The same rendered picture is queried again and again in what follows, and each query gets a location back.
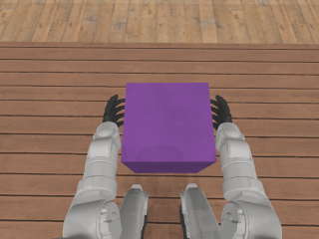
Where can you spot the right robot foot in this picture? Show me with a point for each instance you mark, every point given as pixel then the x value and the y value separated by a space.
pixel 181 217

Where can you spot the right robot upper arm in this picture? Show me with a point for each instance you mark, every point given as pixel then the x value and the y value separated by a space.
pixel 246 220

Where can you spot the carton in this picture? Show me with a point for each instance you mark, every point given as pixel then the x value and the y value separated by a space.
pixel 168 128

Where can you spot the robot right forearm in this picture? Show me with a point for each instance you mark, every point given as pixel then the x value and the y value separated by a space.
pixel 239 176

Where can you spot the left robot hand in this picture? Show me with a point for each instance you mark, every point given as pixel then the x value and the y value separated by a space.
pixel 111 111

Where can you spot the robot right thigh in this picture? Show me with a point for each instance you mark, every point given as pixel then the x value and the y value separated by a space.
pixel 201 219

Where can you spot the robot left forearm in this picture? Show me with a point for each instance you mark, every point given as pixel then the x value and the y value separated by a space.
pixel 99 178

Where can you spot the right robot hand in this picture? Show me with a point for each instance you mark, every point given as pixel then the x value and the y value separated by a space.
pixel 223 111

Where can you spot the left robot upper arm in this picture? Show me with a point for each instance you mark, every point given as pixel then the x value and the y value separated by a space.
pixel 98 219

